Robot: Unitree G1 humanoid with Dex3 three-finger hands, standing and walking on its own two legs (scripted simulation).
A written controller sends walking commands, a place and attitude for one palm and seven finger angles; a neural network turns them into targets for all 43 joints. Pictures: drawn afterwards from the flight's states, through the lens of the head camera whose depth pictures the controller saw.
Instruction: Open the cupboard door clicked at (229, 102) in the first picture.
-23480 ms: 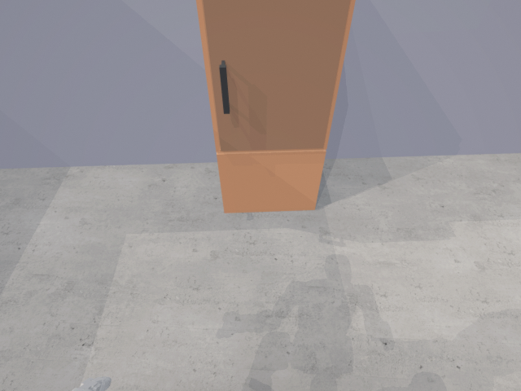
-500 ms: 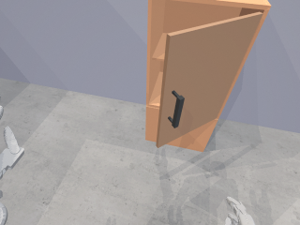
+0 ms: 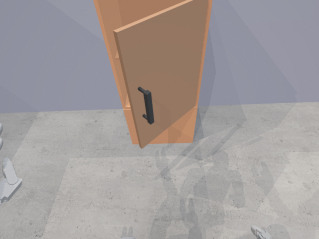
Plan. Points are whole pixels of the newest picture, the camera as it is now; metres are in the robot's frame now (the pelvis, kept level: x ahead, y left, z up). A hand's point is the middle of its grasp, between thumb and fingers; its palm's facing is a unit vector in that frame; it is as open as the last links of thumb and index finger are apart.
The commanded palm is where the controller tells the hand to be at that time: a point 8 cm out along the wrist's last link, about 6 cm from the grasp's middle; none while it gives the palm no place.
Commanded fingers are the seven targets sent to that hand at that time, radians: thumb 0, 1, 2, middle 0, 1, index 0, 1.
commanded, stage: stop stepping back and stand still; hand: left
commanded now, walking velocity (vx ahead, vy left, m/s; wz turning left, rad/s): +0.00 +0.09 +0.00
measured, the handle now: (145, 106) +0.60 +0.08 -0.06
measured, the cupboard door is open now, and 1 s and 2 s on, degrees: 44 44 44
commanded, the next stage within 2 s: let the arm hang, fingers relaxed in 1.16 s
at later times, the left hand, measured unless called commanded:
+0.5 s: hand (19, 171) +0.22 +0.28 +0.14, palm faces +0.37 -0.81 -0.45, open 7.4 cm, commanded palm +0.16 +0.32 +0.17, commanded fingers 0.00 0.90 0.90 -0.20 -0.30 -0.20 -0.30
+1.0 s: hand out of the picture +0.23 +0.34 +0.14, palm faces +0.35 -0.81 -0.47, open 7.4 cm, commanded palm +0.17 +0.38 +0.17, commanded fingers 0.00 0.90 0.90 -0.20 -0.30 -0.20 -0.30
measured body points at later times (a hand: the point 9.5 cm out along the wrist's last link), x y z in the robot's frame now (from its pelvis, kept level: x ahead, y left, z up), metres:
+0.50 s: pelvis +0.01 +0.03 +0.00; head +0.03 +0.02 +0.45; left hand +0.20 +0.32 +0.16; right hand +0.19 -0.20 -0.09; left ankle +0.03 +0.13 -0.74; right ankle +0.00 -0.02 -0.74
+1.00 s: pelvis +0.02 +0.08 +0.00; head +0.04 +0.09 +0.45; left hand +0.20 +0.38 +0.17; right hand +0.18 -0.16 -0.08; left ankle +0.03 +0.13 -0.74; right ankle +0.00 -0.02 -0.74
